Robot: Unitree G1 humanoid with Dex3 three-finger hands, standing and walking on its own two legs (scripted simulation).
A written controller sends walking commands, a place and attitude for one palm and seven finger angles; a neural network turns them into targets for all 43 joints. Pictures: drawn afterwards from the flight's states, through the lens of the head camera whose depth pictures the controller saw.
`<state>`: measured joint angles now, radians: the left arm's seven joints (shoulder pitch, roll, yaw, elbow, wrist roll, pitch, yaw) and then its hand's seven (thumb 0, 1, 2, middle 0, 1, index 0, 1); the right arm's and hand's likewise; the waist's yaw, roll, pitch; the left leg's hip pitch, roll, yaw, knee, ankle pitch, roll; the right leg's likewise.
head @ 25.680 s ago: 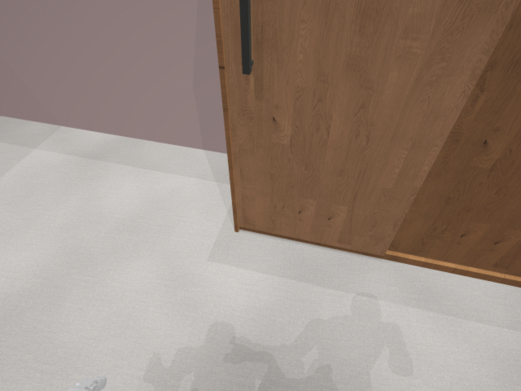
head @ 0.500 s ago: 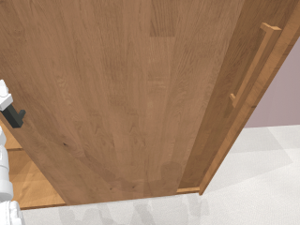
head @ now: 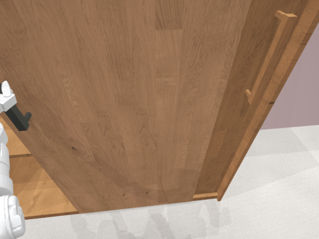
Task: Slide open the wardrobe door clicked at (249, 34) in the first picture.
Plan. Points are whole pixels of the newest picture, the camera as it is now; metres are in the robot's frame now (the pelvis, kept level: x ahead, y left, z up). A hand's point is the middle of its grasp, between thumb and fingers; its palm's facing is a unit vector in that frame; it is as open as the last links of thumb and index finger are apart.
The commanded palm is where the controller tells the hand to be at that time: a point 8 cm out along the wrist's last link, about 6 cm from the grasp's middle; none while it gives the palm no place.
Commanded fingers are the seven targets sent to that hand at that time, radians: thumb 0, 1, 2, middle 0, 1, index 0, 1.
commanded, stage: stop walking and hold the door there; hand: left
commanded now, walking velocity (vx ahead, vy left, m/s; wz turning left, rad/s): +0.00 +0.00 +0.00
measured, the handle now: (0, 85) +0.40 +0.41 +0.21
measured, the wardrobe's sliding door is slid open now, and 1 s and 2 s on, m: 0.47 0.47 0.47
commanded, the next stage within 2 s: loosen the grip on the handle in 1.26 s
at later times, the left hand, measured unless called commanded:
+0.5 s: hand (9, 99) +0.37 +0.38 +0.19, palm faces +0.51 -0.83 -0.23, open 5.8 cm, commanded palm +0.33 +0.39 +0.16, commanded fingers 0.00 0.90 0.90 -0.45 -1.40 -0.45 -1.40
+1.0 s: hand (8, 100) +0.37 +0.37 +0.19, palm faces +0.40 -0.90 -0.15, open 5.6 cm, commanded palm +0.33 +0.40 +0.16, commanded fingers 0.00 0.90 0.90 -0.45 -1.40 -0.45 -1.40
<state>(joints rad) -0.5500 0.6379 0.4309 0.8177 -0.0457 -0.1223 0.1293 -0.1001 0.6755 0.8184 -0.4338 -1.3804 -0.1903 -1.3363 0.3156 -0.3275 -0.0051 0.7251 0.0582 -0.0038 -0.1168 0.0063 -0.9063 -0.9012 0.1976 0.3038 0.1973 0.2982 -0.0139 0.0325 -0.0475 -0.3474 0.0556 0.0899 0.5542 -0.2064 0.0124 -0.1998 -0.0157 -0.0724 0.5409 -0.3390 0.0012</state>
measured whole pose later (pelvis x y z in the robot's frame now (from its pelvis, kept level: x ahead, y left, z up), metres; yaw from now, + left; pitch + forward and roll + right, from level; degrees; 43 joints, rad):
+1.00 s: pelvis -0.04 +0.11 +0.00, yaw +5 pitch +0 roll +0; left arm -0.68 0.38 0.20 0.58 -0.07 -0.12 0.10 -0.12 0.72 0.81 -0.46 -1.40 -0.31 -1.40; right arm 0.21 -0.31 0.00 0.70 0.05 -0.02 -0.10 0.01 -0.91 -0.90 0.20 0.30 0.20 0.30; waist 0.02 0.00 0.07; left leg -0.29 0.03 0.11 0.55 -0.26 0.02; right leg -0.22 -0.04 -0.08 0.57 -0.33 0.01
